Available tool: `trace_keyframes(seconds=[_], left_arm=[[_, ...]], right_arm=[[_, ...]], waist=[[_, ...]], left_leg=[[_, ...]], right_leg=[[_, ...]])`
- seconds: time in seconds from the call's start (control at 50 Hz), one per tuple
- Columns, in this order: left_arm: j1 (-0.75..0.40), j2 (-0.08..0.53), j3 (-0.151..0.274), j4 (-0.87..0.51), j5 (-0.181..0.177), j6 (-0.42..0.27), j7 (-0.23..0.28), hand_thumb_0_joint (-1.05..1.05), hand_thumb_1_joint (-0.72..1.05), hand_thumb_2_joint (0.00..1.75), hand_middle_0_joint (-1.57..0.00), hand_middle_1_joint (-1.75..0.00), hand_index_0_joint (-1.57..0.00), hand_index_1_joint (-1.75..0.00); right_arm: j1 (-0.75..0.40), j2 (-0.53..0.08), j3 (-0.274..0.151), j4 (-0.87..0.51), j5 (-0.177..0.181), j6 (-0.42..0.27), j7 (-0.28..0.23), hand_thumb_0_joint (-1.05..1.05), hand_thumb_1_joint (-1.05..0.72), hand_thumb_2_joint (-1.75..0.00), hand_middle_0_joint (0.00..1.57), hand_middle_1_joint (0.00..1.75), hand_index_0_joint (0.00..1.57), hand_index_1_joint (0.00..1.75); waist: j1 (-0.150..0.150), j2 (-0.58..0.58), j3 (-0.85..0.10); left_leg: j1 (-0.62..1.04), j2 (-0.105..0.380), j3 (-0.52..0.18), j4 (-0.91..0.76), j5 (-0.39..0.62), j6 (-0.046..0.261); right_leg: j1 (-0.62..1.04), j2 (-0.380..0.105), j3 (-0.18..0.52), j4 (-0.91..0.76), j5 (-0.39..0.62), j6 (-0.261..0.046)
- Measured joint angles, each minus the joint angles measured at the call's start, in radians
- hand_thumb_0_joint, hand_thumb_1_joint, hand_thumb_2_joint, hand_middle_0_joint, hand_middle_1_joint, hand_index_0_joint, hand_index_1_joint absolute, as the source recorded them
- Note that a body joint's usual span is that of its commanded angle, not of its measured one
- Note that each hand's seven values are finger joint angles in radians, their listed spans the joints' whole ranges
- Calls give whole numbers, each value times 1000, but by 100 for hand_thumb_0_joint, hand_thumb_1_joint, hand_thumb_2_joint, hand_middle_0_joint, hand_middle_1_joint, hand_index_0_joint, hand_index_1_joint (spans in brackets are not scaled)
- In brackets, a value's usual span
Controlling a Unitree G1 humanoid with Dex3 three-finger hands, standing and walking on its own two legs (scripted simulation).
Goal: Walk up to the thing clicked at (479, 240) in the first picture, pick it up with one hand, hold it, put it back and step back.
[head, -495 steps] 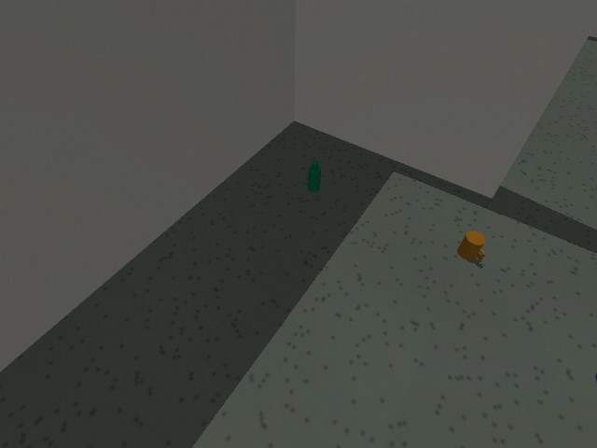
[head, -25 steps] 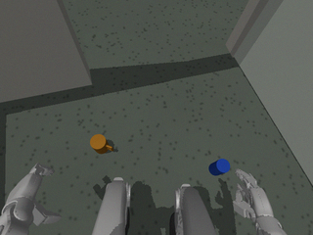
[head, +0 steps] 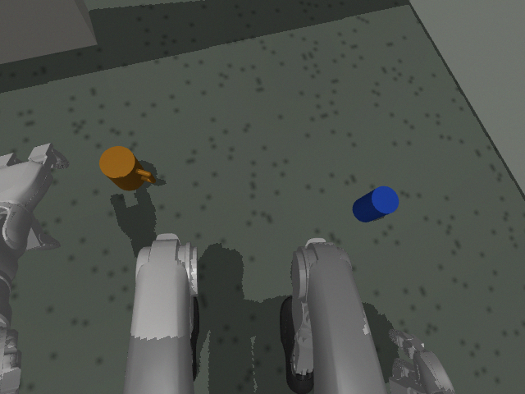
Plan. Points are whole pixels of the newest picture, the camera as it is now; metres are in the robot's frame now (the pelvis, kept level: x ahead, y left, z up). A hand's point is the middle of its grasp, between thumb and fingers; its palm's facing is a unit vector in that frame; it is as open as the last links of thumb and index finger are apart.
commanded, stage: rise first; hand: left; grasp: from above
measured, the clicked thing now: (131, 171) +0.50 +0.29 -0.36
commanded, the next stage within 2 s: approach in 1.14 s
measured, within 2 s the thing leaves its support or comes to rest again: neither
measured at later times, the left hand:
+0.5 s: hand (64, 190) +0.41 +0.35 -0.20, palm faces -0.47 -0.08 -0.88, open 14.0 cm
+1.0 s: hand (77, 183) +0.43 +0.35 -0.23, palm faces -0.45 -0.08 -0.89, open 14.0 cm
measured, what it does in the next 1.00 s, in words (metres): lowers itself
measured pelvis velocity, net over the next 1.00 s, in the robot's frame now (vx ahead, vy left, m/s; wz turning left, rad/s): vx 0.01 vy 0.01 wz -0.07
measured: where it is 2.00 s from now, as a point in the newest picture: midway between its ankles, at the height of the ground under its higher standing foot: (241, 357)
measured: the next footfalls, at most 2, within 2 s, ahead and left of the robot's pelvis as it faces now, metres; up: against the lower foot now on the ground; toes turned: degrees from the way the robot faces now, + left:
none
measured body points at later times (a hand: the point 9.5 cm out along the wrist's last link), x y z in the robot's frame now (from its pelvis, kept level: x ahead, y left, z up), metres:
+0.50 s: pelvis +0.00 +0.01 -0.05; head +0.23 +0.07 +0.34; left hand +0.43 +0.35 -0.15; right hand +0.11 -0.27 -0.17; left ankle +0.10 +0.14 -0.37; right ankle +0.09 -0.12 -0.37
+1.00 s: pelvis +0.01 +0.01 -0.07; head +0.25 +0.08 +0.31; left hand +0.45 +0.35 -0.18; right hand +0.10 -0.27 -0.18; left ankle +0.10 +0.14 -0.37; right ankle +0.09 -0.12 -0.37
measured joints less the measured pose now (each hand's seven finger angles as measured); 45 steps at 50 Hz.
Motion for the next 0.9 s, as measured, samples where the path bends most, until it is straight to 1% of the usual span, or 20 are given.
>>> trace_keyframes(seconds=[0.1,0.24,0.34,0.42,0.58,0.62,0.82,0.9], left_arm=[[-50,32,0,62,65,-33,48,-1,-52,101,-7,-107,-9,-106],[-112,63,-9,148,161,-40,110,0,-51,100,-7,-105,-8,-104],[-146,75,-21,184,205,-39,139,0,-51,99,-7,-104,-9,-103],[-169,83,-28,208,233,-43,157,0,-51,99,-7,-103,-9,-102],[-197,103,-19,237,279,-65,186,0,-50,98,-7,-104,-9,-102],[-201,107,-14,243,285,-70,193,0,-50,97,-7,-104,-9,-102],[-215,122,4,267,291,-69,221,0,-50,97,-7,-105,-10,-103],[-220,125,12,273,286,-64,225,0,-50,97,-7,-105,-10,-103]], right_arm=[[12,-5,9,11,-13,27,8,1,-90,-90,20,30,21,30],[9,-6,20,16,-30,57,21,1,-90,-90,20,30,21,30],[-5,-2,24,15,-43,67,30,1,-91,-90,20,30,21,30],[-19,2,29,13,-52,70,38,0,-91,-90,20,30,21,30],[-41,11,42,7,-72,75,51,0,-91,-90,20,30,21,30],[-44,13,44,7,-76,77,53,0,-91,-90,20,30,21,30],[-46,11,53,11,-94,81,60,0,-91,-90,20,30,21,30],[-45,10,56,13,-97,82,62,0,-91,-90,20,30,21,30]], waist=[[-26,-4,9],[-52,-14,6],[-58,-20,12],[-60,-23,21],[-65,-30,36],[-66,-31,39],[-75,-35,52],[-79,-38,58]], left_leg=[[-45,-3,-11,50,2,5],[-96,-6,-19,101,-4,12],[-121,-8,-21,130,-11,15],[-138,-8,-24,151,-17,16],[-166,-5,-33,188,-31,15],[-172,-5,-36,197,-35,14],[-189,-1,-47,225,-52,9],[-191,1,-51,231,-55,8]], right_leg=[[-35,3,-7,40,1,6],[-75,5,-11,81,-6,11],[-95,6,-11,107,-14,17],[-109,8,-12,125,-20,21],[-135,14,-17,157,-31,24],[-141,16,-18,164,-34,25],[-160,23,-25,188,-45,25],[-162,26,-28,191,-45,25]])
